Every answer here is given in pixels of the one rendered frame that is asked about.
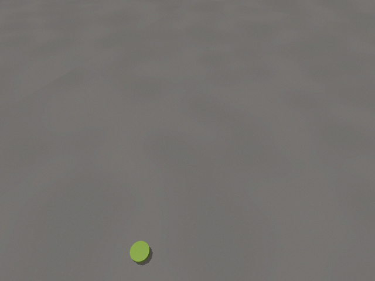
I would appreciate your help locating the tin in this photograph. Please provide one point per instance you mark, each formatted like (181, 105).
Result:
(140, 252)

